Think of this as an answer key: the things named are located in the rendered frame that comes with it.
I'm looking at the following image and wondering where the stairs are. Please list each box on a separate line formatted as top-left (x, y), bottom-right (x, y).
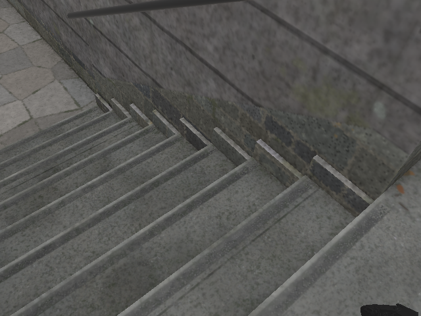
top-left (0, 105), bottom-right (356, 316)

